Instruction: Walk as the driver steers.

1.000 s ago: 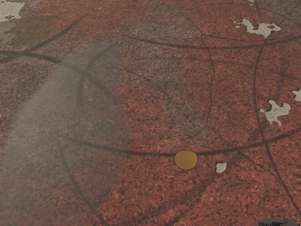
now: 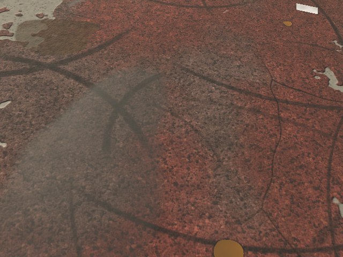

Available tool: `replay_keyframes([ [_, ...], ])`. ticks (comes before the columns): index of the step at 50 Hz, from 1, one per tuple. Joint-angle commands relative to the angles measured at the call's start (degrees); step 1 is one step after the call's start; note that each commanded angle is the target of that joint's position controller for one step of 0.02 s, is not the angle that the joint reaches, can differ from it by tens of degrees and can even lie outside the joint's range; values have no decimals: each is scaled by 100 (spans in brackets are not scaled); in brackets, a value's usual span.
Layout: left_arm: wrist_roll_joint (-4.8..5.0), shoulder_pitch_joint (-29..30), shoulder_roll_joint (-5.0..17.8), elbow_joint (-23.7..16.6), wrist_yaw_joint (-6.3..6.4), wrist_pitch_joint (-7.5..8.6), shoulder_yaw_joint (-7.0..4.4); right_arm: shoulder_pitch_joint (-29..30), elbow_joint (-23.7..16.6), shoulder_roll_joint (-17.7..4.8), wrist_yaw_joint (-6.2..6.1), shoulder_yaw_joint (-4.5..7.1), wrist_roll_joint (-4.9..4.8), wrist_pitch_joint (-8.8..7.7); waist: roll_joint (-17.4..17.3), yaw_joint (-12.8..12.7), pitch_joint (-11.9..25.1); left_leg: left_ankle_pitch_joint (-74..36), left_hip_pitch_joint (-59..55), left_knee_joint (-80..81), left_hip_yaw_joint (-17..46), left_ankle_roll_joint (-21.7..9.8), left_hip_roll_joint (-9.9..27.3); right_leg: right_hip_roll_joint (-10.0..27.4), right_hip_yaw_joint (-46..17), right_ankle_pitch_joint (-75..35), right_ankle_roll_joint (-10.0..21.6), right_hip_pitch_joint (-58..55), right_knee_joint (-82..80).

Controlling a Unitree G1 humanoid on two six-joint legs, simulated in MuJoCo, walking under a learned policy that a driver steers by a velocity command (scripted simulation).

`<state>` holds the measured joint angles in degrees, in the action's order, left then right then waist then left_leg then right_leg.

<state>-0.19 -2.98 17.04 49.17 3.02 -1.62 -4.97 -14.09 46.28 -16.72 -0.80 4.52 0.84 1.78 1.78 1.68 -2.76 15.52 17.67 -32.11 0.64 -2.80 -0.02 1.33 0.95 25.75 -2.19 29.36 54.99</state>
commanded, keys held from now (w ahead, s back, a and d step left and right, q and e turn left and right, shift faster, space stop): q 0.06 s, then w+q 0.02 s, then w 0.70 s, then w+e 0.22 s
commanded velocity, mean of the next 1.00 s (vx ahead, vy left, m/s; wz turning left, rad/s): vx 0.36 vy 0.00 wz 0.13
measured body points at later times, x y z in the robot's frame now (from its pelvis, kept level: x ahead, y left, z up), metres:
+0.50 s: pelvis +0.10 -0.03 +0.01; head +0.12 -0.04 +0.46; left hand +0.13 +0.26 -0.11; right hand +0.25 -0.28 -0.12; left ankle +0.06 +0.09 -0.67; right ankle +0.08 -0.14 -0.74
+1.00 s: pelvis +0.35 +0.08 +0.01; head +0.38 +0.09 +0.46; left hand +0.40 +0.37 -0.13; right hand +0.48 -0.18 -0.10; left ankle +0.37 +0.17 -0.74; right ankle +0.35 -0.09 -0.65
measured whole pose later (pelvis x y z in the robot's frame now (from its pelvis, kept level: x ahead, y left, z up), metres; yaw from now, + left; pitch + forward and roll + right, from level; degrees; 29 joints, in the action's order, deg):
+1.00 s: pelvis +0.35 +0.08 +0.01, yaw +4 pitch +0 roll +1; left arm 2.1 -14.7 17.4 53.0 0.3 3.5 -3.8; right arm -12.5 46.7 -14.2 1.4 3.4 0.6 -5.4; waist 2.5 0.2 -2.8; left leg 9.3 11.8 -21.0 -6.6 -3.3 -1.8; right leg 5.4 -3.2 16.5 2.1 29.3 65.1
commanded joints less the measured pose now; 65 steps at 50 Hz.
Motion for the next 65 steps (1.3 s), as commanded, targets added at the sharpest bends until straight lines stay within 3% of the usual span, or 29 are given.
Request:
replay_keyframes([
  [1, -51, 178, 658, -304, 68, 99, -217, 494, -522, -923, -112, 191, -130, -209, -948, -202, 478, -1316, -769, 1550, 1831, -840, 1292, -4, -483, -395, -12, 772, 818],
  [3, 2, 145, 528, -307, 33, 161, -203, 297, -513, -848, -160, 163, -114, -187, -859, -184, 686, -1839, -1041, 1435, 1733, -887, 1189, -107, -493, -639, -81, 660, 692],
  [5, 57, 177, 427, -293, -35, 223, -158, 26, -439, -816, -196, 170, -185, -187, -872, -72, 777, -312, -1432, 1649, 1824, -884, 1096, -66, -475, -964, -106, 748, -134],
  [7, 88, 414, 409, -332, -133, 291, -121, -63, -385, -867, -212, 175, -185, -212, -1121, 82, 573, 815, -1456, 1951, 2043, -909, 1125, -40, -421, -1128, -145, 634, -928],
  [13, 142, 454, 452, -246, -372, 611, -36, -181, -215, -993, -97, 175, -137, -310, -1041, 258, 253, 1072, -995, 2032, 2176, -1026, 1192, -50, -142, -968, 71, -406, -2265],
  [16, 170, 41, 466, -48, -413, 738, -25, -26, -223, -926, -39, 130, -179, -312, -890, -29, 197, 1247, -572, 1826, 2193, -926, 1058, -123, 34, -1384, 335, -1291, -3030],
  [18, 144, -700, 580, 232, -376, 783, -69, 125, -279, -609, -12, 22, -155, -332, -700, -391, 384, 1192, 62, 1221, 1963, -683, 696, 106, -210, -1353, 515, -2439, -3285],
  [19, 88, -1376, 835, 399, -338, 797, -113, 344, -391, -226, 5, -88, -121, -372, 0, -641, 535, 1108, 772, -118, 1322, -385, 223, 891, -1162, -854, 765, -3172, -3626],
  [20, 50, -1764, 1457, 546, -345, 764, -261, 329, -641, -135, 15, -100, -204, -474, 1289, -544, 493, 1493, 2122, -1371, 385, -93, -441, 1813, -3034, 368, 1512, -3809, -4267],
  [21, 50, -1747, 1160, 526, -375, 794, -201, 574, -676, -688, -8, 27, -267, -552, 959, -709, 36, 1866, 2997, -2377, 490, -5, -147, 2195, -3711, 1101, 1872, -3721, -4508],
  [22, 72, -1543, 833, 428, -365, 823, -101, 513, -625, -825, 24, 81, -307, -606, 691, -597, -163, 1369, 3264, -2800, 664, -26, 97, 1979, -3368, 1123, 1737, -3673, -4508],
  [25, 74, -1251, 597, 299, -348, 794, 15, 668, -627, -609, 101, 72, -172, -668, 507, -461, -191, 204, 3208, -2664, 395, 95, 516, 1487, -2262, -219, 1375, -3391, -4660],
  [31, 84, -1539, 782, 401, -266, 711, 15, 1438, -894, -53, 195, -121, -167, -674, 430, -638, -174, -1272, 1871, -642, -203, 403, 341, 889, -748, -2353, 1228, -2482, -4822],
  [34, 143, -1880, 869, 519, -270, 682, 3, 1739, -1011, -124, 259, -127, -217, -664, 425, -716, -263, -1596, 1459, -88, -231, 324, 241, 1100, -708, -2496, 1225, -2530, -4819],
  [37, 183, -1905, 925, 572, -260, 615, -27, 1693, -1068, -347, 307, -67, -235, -668, 450, -489, -260, -1359, 1252, 202, -138, 62, 218, 1381, -690, -3231, 1101, -3020, -4528],
  [38, 180, -1858, 985, 562, -252, 587, -46, 1433, -1013, -479, 302, -7, -220, -668, 481, -292, -70, -1210, 828, 240, -222, -48, 104, 1378, -594, -4125, 1036, -3133, -4170],
  [40, 138, -1830, 867, 527, -243, 530, 8, -99, -573, -873, 222, 228, -205, -635, 352, 507, 885, -1147, -1453, 267, -309, -368, -20, 959, -249, -5229, 755, -2482, -2285],
  [41, 15, -1990, 479, 348, -257, 543, 143, -1016, -422, -1298, 144, 342, -84, -603, -527, 728, 1772, -641, -3385, 193, 1224, -779, 1266, 512, -46, -3428, 516, -911, -301],
  [42, 89, -2594, -142, 361, -281, 650, 328, -1181, -329, -1467, 197, 326, -77, -590, -2027, 391, 2657, 786, -4275, 1195, 3818, -1432, 2394, -354, -440, 661, 354, 417, 1305],
  [43, 268, -2092, 607, 351, -309, 720, 129, -973, -354, -895, 204, 169, -89, -615, -1350, 540, 1977, 1271, -3707, 1548, 3722, -1174, 2214, -72, -947, 658, 435, 939, 1903],
  [44, 358, -1615, 806, 172, -319, 762, 59, -527, -381, -742, 191, 106, -104, -646, -1114, 428, 1103, 911, -2895, 1667, 2805, -949, 2056, 180, -792, 135, 526, 1207, 1908],
  [45, 309, -1426, 729, 156, -281, 767, 58, -129, -401, -635, 192, 73, -79, -681, -721, 230, 738, 316, -2152, 1821, 2179, -834, 1840, 438, -695, -388, 528, 994, 1664],
  [46, 232, -1429, 641, 187, -262, 721, 28, 127, -396, -473, 210, 40, -44, -726, -715, 58, 471, -214, -1612, 2001, 1632, -760, 1630, 594, -716, -728, 507, 763, 1396],
  [49, 236, -1648, 267, 243, -262, 486, 43, 372, -249, -284, 216, 23, -19, -860, -728, -245, 272, -867, -934, 2449, 729, -750, 1423, 755, -727, -1150, 438, 328, 1147],
  [51, 214, -1392, 224, 103, -252, 395, 34, 340, -141, -374, 177, 58, -1, -902, -602, -276, 57, -1194, -848, 2606, 332, -776, 1428, 756, -801, -1528, 374, 677, 877],
  [56, 135, -646, 186, -210, -383, 456, 67, 198, 11, -564, 58, 99, 17, -877, -393, -123, -178, -1701, -1039, 2761, -600, -664, 1276, 604, -586, -2952, 294, 898, -736],
  [61, 127, 333, 57, -716, -577, 481, 184, -392, 253, -753, -13, 158, -94, -703, -213, 260, -425, -2292, -2023, 2521, -1054, -606, 1518, 484, -73, -2956, 454, 1218, -1750],
  [63, 143, 479, 107, -908, -662, 482, 174, -469, 292, -828, -27, 183, -138, -585, -292, 223, -379, -3132, -2472, 2143, -1182, -548, 1630, 348, 142, -2485, 582, 1221, -1927],
  [65, 165, 257, 294, -1001, -705, 455, 82, -371, 234, -999, -72, 223, -158, -482, -551, -23, -20, -5138, -2695, 1400, -1330, -426, 1645, -27, 499, -1898, 784, 590, -1920],
])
